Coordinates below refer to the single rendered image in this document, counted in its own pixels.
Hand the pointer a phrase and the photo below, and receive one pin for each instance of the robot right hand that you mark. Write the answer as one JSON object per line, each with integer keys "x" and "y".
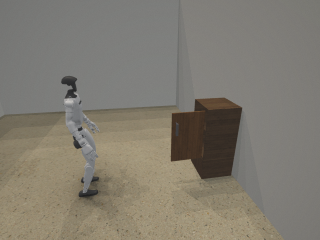
{"x": 88, "y": 149}

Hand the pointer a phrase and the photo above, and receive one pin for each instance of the left robot thigh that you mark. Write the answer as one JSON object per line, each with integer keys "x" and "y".
{"x": 90, "y": 139}

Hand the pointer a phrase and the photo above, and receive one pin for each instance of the cupboard door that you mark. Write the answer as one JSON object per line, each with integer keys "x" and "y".
{"x": 189, "y": 142}

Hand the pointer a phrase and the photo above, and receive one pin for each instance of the left robot foot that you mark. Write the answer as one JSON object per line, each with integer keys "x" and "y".
{"x": 95, "y": 178}

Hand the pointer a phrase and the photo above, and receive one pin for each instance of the right robot upper arm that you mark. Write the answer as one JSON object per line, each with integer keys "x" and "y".
{"x": 69, "y": 111}

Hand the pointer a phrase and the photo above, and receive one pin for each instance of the handle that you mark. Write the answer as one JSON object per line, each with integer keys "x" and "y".
{"x": 177, "y": 129}

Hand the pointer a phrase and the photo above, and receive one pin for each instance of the robot left hand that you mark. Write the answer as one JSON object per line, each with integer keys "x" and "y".
{"x": 91, "y": 125}

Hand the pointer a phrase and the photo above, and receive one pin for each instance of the left robot forearm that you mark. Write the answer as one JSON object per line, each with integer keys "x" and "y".
{"x": 85, "y": 119}

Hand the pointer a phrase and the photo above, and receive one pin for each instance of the right robot forearm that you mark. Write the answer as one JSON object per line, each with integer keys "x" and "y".
{"x": 73, "y": 130}

